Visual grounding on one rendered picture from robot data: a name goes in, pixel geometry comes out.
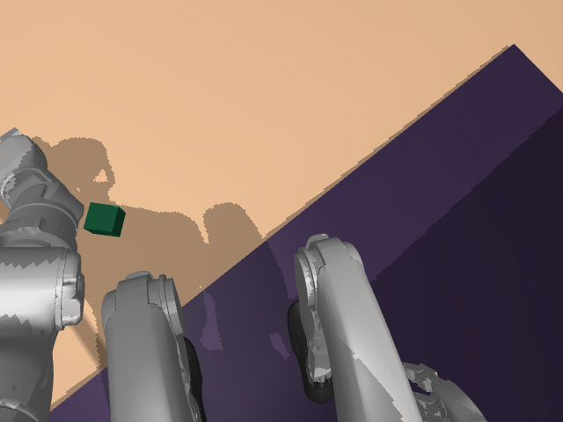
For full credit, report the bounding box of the right robot hand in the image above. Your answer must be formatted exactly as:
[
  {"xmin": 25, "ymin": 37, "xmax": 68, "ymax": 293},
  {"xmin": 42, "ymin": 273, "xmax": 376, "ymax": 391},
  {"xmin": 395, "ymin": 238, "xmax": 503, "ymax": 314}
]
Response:
[{"xmin": 402, "ymin": 362, "xmax": 487, "ymax": 422}]

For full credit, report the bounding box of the left robot hand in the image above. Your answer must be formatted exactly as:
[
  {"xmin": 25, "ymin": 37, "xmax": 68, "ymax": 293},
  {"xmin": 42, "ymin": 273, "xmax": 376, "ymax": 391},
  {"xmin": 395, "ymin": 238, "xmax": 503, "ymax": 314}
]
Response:
[{"xmin": 0, "ymin": 127, "xmax": 48, "ymax": 200}]

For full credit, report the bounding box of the left robot foot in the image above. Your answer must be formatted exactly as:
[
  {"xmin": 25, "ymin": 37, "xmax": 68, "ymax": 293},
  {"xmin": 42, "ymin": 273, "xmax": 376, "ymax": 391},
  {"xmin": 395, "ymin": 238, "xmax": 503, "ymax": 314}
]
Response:
[{"xmin": 183, "ymin": 337, "xmax": 207, "ymax": 422}]

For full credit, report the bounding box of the cube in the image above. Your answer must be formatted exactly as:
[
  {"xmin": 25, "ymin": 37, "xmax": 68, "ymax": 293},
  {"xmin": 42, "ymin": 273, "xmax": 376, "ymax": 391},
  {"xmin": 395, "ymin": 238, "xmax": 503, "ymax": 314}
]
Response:
[{"xmin": 84, "ymin": 202, "xmax": 126, "ymax": 237}]

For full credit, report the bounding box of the right robot foot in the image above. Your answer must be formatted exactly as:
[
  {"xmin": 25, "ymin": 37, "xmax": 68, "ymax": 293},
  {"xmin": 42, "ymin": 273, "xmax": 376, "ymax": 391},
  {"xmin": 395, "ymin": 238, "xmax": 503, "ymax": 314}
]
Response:
[{"xmin": 287, "ymin": 300, "xmax": 334, "ymax": 404}]

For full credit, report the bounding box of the left robot arm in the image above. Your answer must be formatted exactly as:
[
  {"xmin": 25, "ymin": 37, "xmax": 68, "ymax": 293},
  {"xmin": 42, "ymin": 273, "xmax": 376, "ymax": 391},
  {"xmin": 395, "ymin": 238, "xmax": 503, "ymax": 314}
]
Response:
[{"xmin": 0, "ymin": 165, "xmax": 85, "ymax": 422}]

